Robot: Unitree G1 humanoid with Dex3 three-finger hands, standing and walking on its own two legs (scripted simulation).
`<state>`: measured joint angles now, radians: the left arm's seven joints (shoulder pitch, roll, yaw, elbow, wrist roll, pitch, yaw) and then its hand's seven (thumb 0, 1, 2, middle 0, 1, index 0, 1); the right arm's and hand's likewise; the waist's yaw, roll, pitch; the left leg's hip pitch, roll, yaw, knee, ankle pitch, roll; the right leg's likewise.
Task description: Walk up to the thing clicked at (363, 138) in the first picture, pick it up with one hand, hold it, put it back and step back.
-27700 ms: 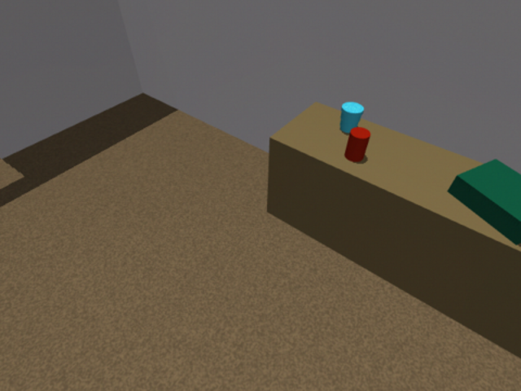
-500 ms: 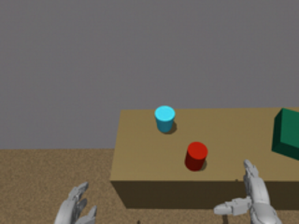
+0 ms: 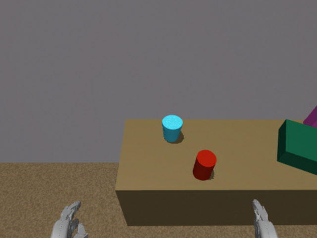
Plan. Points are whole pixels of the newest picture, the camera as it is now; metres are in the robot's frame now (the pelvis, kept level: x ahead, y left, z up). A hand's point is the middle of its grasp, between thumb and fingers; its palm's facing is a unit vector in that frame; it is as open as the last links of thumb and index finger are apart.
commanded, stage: home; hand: right
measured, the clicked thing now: (203, 165) +0.46 -0.15 -0.20
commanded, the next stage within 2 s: stand in 1.70 s
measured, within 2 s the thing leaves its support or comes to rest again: neither
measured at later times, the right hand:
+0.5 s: hand out of the picture +0.18 -0.19 -0.05, palm faces +0.10 +0.96 -0.27, open 17.5 cm
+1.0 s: hand (245, 234) +0.19 -0.20 -0.06, palm faces +0.09 +0.96 -0.27, open 17.5 cm
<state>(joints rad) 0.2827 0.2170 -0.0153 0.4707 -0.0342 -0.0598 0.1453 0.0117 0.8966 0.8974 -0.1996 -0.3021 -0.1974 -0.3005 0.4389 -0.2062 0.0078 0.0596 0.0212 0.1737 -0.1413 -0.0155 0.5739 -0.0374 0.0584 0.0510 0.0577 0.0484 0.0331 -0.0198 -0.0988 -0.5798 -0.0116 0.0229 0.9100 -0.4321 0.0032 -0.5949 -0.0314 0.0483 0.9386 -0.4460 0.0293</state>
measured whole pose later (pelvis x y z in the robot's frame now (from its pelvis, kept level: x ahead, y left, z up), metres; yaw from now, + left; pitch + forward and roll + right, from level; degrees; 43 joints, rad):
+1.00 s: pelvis +0.01 -0.02 +0.00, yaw +1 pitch +7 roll +2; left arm 0.27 0.21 -0.02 0.51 -0.02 -0.13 0.15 0.01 0.90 0.90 -0.20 -0.31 -0.20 -0.30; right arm 0.46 -0.21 0.01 0.01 0.01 0.25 -0.14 -0.01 0.55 -0.05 0.06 0.05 0.06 0.05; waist 0.03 -0.02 -0.10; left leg -0.57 -0.01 0.01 0.90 -0.44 -0.02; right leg -0.60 -0.03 0.04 0.96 -0.48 0.01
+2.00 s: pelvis +0.00 -0.01 +0.01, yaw +1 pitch +2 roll +0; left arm 0.20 0.30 0.00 0.75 0.06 -0.04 0.02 0.01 0.90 0.90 -0.20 -0.31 -0.20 -0.30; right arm 0.28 -0.32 0.00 0.54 -0.06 0.04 -0.01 -0.01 0.30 -0.29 0.16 0.20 0.15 0.20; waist 0.01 0.02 -0.01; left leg -0.47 0.02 -0.02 0.86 -0.42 -0.01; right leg -0.46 0.00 0.01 0.85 -0.42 0.00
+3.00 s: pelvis +0.00 -0.01 +0.06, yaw +0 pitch -4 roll +0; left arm 0.15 0.33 0.01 1.17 0.02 0.00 0.00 0.00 0.91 0.90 -0.20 -0.30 -0.20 -0.30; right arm 0.15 -0.33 0.00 1.15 -0.02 0.00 -0.01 0.00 -0.90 -0.90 0.21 0.30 0.21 0.30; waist 0.01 0.00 0.06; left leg -0.14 0.01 0.00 0.38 -0.18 -0.01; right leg -0.13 -0.01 0.01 0.36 -0.18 0.02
